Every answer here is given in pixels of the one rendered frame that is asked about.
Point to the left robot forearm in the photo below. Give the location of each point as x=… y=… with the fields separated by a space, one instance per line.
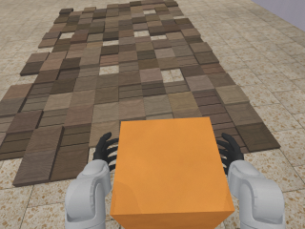
x=85 y=206

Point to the left robot hand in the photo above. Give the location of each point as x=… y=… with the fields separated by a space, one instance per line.
x=102 y=151

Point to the right robot forearm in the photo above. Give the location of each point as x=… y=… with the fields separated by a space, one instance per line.
x=261 y=201

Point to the carton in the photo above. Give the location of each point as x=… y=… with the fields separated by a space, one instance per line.
x=169 y=175

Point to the right robot hand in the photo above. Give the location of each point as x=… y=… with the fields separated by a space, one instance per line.
x=233 y=152

